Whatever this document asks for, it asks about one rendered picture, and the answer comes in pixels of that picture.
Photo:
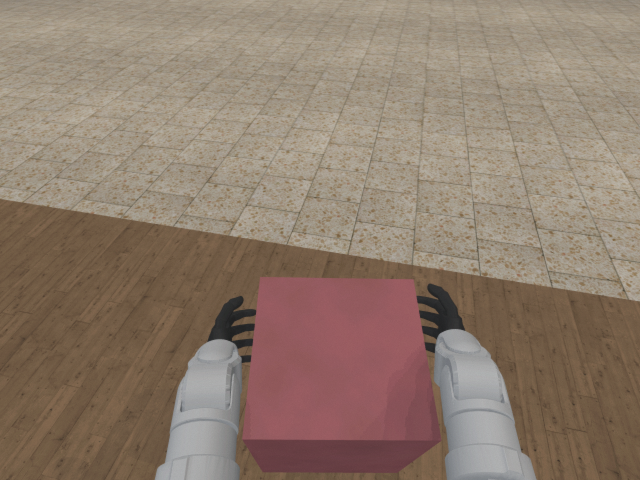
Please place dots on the right robot forearm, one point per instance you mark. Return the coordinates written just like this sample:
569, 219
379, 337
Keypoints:
481, 434

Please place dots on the left robot forearm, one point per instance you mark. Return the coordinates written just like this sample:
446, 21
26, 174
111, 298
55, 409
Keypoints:
205, 422

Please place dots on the robot left hand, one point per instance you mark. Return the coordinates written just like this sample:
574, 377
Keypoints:
223, 330

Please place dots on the robot right hand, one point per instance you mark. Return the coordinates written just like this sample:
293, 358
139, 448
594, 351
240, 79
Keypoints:
447, 318

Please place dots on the carton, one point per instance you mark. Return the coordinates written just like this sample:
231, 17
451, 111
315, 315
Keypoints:
339, 379

